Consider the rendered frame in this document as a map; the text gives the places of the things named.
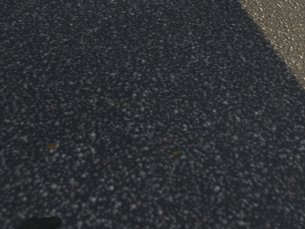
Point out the robot left hand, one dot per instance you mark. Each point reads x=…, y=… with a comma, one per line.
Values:
x=41, y=223

